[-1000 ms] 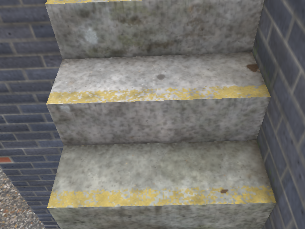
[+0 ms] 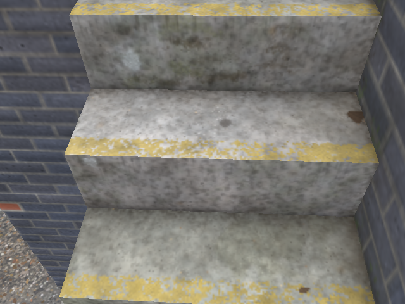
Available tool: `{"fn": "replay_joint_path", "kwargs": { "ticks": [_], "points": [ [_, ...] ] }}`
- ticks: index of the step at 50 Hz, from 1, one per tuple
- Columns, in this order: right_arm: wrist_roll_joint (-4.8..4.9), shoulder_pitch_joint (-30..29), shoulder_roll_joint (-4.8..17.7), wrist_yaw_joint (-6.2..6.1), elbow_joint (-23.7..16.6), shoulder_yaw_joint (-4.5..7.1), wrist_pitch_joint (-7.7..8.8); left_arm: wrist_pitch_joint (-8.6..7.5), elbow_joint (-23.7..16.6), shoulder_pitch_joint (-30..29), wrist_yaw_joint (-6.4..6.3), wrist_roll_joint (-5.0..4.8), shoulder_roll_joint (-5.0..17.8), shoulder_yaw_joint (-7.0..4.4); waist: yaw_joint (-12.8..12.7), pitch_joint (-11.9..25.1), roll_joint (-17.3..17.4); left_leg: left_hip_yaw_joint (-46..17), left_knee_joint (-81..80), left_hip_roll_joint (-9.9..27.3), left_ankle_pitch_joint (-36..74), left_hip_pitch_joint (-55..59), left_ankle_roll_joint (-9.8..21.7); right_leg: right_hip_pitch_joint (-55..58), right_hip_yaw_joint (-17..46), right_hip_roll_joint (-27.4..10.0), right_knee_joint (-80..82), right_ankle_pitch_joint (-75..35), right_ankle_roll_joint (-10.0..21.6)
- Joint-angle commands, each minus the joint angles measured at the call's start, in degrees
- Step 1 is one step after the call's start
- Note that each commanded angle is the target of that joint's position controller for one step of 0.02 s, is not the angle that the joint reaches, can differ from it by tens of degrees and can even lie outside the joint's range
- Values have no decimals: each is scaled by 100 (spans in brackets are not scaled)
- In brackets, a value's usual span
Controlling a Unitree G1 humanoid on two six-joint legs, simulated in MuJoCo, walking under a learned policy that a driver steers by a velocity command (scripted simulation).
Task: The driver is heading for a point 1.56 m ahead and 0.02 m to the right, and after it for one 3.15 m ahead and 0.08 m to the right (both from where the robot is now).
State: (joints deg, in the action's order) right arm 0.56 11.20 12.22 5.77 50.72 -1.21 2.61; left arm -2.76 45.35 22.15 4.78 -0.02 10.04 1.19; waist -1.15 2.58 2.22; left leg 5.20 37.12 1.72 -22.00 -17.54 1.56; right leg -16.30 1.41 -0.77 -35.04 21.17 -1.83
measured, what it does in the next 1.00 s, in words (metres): stands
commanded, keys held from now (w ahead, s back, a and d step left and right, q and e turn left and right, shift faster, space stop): no key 0.18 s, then w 0.08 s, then no key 0.74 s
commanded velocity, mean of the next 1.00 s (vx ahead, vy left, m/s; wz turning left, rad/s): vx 0.04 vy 0.00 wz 0.00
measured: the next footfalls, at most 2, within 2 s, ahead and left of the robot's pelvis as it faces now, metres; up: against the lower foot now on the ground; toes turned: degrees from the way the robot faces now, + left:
right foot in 1.92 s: +0.15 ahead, -0.13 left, +0.21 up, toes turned -7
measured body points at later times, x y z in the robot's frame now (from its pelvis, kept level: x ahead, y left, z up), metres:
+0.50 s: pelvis +0.02 +0.01 +0.01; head +0.02 +0.00 +0.46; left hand +0.04 +0.23 -0.13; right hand +0.09 -0.25 -0.13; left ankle -0.03 +0.10 -0.72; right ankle -0.03 -0.14 -0.72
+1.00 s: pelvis +0.01 +0.00 +0.01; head +0.01 +0.00 +0.46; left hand +0.00 +0.22 -0.13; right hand +0.04 -0.23 -0.14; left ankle -0.03 +0.10 -0.72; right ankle -0.03 -0.14 -0.72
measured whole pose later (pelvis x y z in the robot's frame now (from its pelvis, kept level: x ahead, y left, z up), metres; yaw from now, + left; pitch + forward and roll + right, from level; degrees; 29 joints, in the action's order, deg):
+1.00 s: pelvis +0.01 +0.00 +0.01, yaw +0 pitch +0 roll -1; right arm 0.7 17.2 12.1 3.1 56.2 -1.1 -0.2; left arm 1.4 44.7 27.9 5.2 1.0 9.2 1.1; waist -1.4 0.6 1.4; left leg 4.6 30.1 0.8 -19.4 -10.8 1.6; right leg -9.4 1.4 -1.1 -27.8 18.4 -1.9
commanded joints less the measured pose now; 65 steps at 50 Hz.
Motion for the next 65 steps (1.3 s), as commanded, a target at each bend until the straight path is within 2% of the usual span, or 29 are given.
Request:
{"fn": "replay_joint_path", "kwargs": {
  "ticks": [1,3,9,10,11,13,14,15,16,17,18,19,21,28,29,32,34,35,36,40,48,49,56,57,58,61,65],
  "points": [
    [74,-19,535,-81,-244,102,83,-57,-411,349,58,61,365,-41,-42,-50,-322,-510,-566,332,1954,491,230,-299,161,-65,623,-1272,297],
    [81,-29,523,-128,-223,84,96,-64,-446,356,65,60,342,-42,-39,-114,-230,-491,-614,321,1851,501,236,-300,168,-71,660,-1225,298],
    [44,78,557,-152,-161,81,68,11,-511,590,53,76,352,-54,-68,-244,-189,-460,-728,279,1772,536,254,-282,113,-16,751,-1050,288],
    [53,171,517,-136,-104,69,59,36,-432,742,75,78,304,-32,-68,-282,-212,-455,-837,276,1218,545,242,-274,131,-40,904,-677,290],
    [91,188,730,-172,-90,199,50,91,-422,647,121,175,406,-87,-43,-562,-297,-477,-972,278,572,436,348,-376,54,13,897,-169,362],
    [-5,259,1076,-278,-86,378,5,108,-450,729,105,237,632,-191,10,-817,-177,-707,-1246,364,-1332,221,622,-607,156,-9,1004,993,596],
    [-19,158,997,-316,-125,374,-8,73,-503,612,92,258,551,-165,0,-960,-202,-801,-1331,393,-1282,111,689,-697,137,15,1010,874,625],
    [33,142,848,-339,-92,341,-22,34,-562,517,75,262,380,-120,-45,-816,-196,-804,-1322,402,-702,169,708,-565,38,62,952,402,577],
    [104,25,696,-320,-88,283,-18,5,-595,487,80,221,207,-51,-143,-605,-121,-671,-1151,341,399,271,611,-337,5,62,933,-260,487],
    [158,141,566,-326,17,248,30,17,-489,497,182,58,241,-18,-61,-258,-178,-426,-876,245,2146,680,376,-155,111,-60,1014,-1336,406],
    [165,369,700,-341,105,300,65,69,-502,480,241,-7,372,-34,53,-96,-88,-361,-745,233,3104,1087,321,-165,43,-19,851,-1932,366],
    [147,478,822,-361,183,333,74,124,-475,563,276,-25,404,-49,35,-18,-58,-365,-692,222,3622,1269,290,-113,-3,-24,763,-2169,333],
    [107,563,875,-373,252,358,43,228,-386,771,311,-22,377,-52,5,10,-167,-397,-721,242,3976,1371,269,22,-46,-46,700,-2223,315],
    [123,614,811,-319,357,363,-46,393,-302,837,308,4,418,-65,10,-259,-277,-391,-926,172,3451,1230,201,156,-27,-105,812,-1992,295],
    [174,475,750,-282,255,326,-74,390,-446,716,187,110,318,-60,-97,-384,-311,-384,-878,144,3247,989,257,208,-88,-29,775,-1741,295],
    [135,493,770,-310,153,331,-76,407,-519,740,51,102,440,-108,-69,-312,-275,-369,-856,135,2913,918,265,209,2,-48,836,-1695,384],
    [132,544,739,-326,130,312,-88,393,-540,738,61,92,401,-103,-63,-348,-346,-370,-850,126,2702,871,233,185,38,-64,889,-1740,399],
    [71,687,526,-270,222,195,-124,352,-442,915,59,46,286,-43,-32,-271,-298,-385,-885,136,2260,958,121,159,137,-143,1025,-1842,367],
    [65,746,497,-255,245,176,-152,334,-433,861,76,41,272,-35,17,-413,-297,-390,-929,124,2068,913,92,124,134,-150,1033,-1848,355],
    [52,737,608,-270,275,158,-201,309,-434,841,96,75,286,-50,5,-468,-316,-377,-989,106,1996,903,96,125,91,-106,1081,-1841,350],
    [21,845,550,-279,379,117,-246,353,-298,1035,71,100,268,-42,-10,-598,-316,-363,-1119,77,1822,894,121,81,19,-58,1207,-1543,324],
    [-4,869,553,-271,407,116,-248,367,-250,1092,69,104,276,-50,-15,-632,-297,-362,-1143,67,1754,896,123,71,17,-55,1226,-1491,326],
    [-7,1025,507,-239,532,91,-243,473,-105,1257,57,118,230,-30,-24,-675,-239,-348,-1224,48,1835,953,145,80,-55,-19,1310,-1398,305],
    [68,949,677,-282,472,196,-218,502,-206,1056,81,146,288,-63,-15,-770,-246,-345,-1208,51,2246,915,220,53,-127,43,1207,-1414,327],
    [62,954,717,-303,459,220,-210,514,-217,1114,67,150,258,-67,-50,-605,-233,-344,-1170,59,2381,984,249,96,-138,52,1192,-1399,330],
    [7,977,592,-303,410,226,-223,528,-123,1266,67,144,173,-50,-26,-643,-211,-343,-1205,27,2224,932,243,95,-122,46,1223,-1303,327],
    [16,1023,584,-299,388,263,-264,541,-135,1250,97,135,147,-51,-11,-680,-238,-349,-1255,9,2030,895,243,79,-108,28,1256,-1225,339]
  ]
}}
Velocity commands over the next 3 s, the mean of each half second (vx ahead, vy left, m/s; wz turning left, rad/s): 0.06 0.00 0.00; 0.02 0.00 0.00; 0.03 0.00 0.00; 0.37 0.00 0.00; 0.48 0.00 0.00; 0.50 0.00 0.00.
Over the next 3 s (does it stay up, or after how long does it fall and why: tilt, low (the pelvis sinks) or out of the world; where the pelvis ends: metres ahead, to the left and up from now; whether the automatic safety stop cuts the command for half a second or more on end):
stays up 0.51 0.06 0.43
